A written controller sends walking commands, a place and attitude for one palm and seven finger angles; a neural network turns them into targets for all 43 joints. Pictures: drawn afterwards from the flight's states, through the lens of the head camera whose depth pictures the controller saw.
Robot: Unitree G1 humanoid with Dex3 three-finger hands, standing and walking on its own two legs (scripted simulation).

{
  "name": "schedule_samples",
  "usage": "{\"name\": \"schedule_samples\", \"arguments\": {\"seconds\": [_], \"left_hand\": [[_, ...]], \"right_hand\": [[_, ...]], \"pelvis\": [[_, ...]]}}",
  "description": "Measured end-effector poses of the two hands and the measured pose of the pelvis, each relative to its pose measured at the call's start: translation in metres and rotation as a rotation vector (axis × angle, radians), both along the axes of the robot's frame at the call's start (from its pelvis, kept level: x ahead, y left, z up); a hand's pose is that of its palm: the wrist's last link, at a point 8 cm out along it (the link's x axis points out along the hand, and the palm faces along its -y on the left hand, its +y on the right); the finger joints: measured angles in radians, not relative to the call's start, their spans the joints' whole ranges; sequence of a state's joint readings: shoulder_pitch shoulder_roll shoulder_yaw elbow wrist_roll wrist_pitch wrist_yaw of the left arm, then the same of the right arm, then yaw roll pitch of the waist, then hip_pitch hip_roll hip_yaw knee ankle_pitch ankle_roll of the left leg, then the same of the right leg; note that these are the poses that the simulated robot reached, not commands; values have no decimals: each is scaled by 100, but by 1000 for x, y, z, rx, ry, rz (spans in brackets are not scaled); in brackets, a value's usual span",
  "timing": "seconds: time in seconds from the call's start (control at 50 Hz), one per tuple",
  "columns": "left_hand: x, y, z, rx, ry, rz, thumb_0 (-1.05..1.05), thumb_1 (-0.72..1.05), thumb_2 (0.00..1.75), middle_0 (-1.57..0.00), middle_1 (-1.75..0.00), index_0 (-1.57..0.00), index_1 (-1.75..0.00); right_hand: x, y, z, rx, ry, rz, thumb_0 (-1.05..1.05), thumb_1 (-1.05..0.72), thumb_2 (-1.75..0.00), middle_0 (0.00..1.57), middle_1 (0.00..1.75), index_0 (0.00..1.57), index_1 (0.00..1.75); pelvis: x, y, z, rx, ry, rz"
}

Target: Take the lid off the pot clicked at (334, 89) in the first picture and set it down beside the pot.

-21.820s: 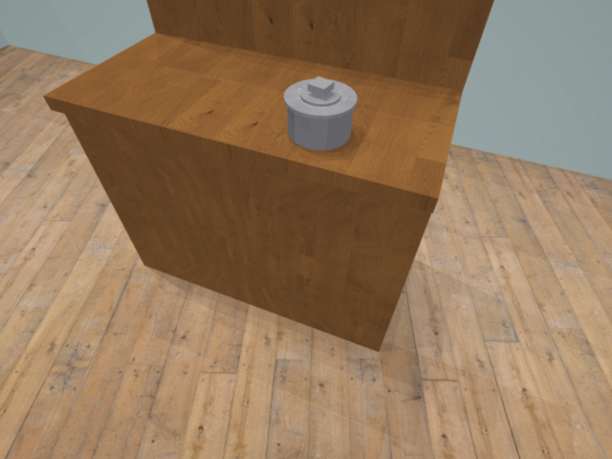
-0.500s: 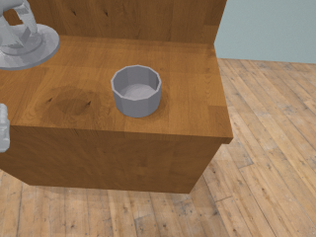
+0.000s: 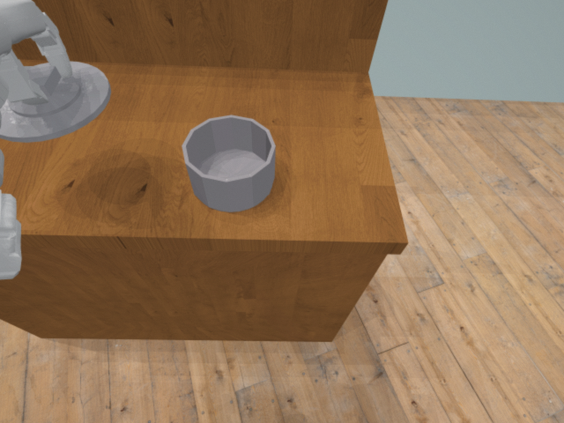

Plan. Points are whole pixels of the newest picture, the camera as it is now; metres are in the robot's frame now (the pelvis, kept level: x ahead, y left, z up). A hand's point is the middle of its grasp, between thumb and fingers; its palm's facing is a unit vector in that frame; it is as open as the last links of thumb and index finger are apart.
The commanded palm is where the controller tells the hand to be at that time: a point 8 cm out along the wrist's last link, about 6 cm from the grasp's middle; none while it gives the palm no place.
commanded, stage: lower the lid onto the table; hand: left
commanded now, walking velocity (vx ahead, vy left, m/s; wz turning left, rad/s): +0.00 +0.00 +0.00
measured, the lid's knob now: (36, 81) +0.52 +0.29 +0.19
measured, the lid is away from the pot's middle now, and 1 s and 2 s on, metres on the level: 0.23 0.23 0.22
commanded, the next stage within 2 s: none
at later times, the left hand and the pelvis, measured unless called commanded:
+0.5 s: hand (41, 105) +0.48 +0.27 +0.18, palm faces -0.38 -0.11 -0.92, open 7.7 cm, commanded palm +0.50 +0.28 +0.25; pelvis +0.00 -0.01 +0.00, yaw +0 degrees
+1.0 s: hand (47, 127) +0.48 +0.29 +0.15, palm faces -0.43 -0.12 -0.89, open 7.7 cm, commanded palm +0.51 +0.28 +0.22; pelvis +0.00 +0.00 -0.01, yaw -1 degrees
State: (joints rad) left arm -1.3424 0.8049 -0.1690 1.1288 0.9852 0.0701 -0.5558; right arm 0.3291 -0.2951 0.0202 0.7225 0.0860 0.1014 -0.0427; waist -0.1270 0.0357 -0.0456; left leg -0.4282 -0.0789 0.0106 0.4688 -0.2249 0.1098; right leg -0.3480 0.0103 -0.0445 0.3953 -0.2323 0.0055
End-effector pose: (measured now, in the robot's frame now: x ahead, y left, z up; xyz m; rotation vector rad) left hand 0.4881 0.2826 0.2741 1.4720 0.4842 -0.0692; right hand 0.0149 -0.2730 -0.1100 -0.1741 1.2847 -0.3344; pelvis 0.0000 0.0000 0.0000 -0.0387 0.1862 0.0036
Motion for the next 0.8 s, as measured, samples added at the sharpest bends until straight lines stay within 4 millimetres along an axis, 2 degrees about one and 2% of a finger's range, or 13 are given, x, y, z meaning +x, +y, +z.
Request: {"name": "schedule_samples", "arguments": {"seconds": [0.26,0.44,0.62,0.8], "left_hand": [[1,-12,-19,-10,28,-41,2,27,77,-69,-99,-60,-92],[-4,-9,-27,-14,35,-36,2,28,77,-69,-99,-60,-92],[-10,0,-45,-3,86,-14,2,28,77,-69,-99,-60,-92],[-6,0,-57,-38,87,-47,2,28,77,-69,-99,-60,-91]], "right_hand": [[7,-4,0,-2,-16,5,1,-90,-90,20,30,20,30],[11,-8,1,-7,-36,5,1,-90,-90,20,30,20,30],[5,-11,0,-19,-10,-1,1,-90,-90,20,30,20,30],[-4,-13,2,-47,9,-20,1,-90,-90,20,30,20,30]], "pelvis": [[-1,-3,-1,1,2,-1],[-3,-6,-1,1,0,-6],[-5,-8,-2,-1,2,-4],[-4,-6,-4,-5,7,-9]]}}
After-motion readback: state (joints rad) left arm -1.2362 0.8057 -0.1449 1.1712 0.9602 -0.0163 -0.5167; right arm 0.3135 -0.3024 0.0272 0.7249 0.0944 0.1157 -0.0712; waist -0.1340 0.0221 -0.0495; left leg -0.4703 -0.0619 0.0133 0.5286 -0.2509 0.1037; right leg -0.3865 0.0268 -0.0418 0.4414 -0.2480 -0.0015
